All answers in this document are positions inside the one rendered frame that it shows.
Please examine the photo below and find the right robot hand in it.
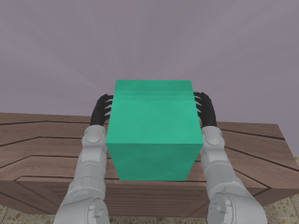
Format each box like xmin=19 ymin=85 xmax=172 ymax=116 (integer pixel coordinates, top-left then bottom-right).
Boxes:
xmin=193 ymin=91 xmax=217 ymax=128

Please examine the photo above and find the pedestal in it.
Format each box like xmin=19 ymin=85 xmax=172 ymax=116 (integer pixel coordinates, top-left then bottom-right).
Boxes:
xmin=0 ymin=112 xmax=299 ymax=218

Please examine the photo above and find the left robot hand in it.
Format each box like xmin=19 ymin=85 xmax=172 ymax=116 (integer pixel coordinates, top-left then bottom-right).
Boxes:
xmin=90 ymin=93 xmax=114 ymax=126

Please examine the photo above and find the robot left upper arm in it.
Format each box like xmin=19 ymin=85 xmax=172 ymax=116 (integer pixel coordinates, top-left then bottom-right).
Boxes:
xmin=53 ymin=197 xmax=110 ymax=224

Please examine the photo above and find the robot right forearm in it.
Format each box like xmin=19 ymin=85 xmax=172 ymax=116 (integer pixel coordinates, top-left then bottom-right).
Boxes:
xmin=199 ymin=126 xmax=267 ymax=222

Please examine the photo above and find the carton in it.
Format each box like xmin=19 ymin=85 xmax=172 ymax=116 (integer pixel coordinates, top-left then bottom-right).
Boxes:
xmin=106 ymin=79 xmax=204 ymax=181

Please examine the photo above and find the robot right upper arm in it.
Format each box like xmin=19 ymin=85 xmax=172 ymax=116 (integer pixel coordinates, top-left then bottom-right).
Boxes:
xmin=206 ymin=191 xmax=267 ymax=224

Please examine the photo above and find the robot left forearm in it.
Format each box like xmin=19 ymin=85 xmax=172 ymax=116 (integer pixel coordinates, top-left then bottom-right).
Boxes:
xmin=53 ymin=124 xmax=107 ymax=224

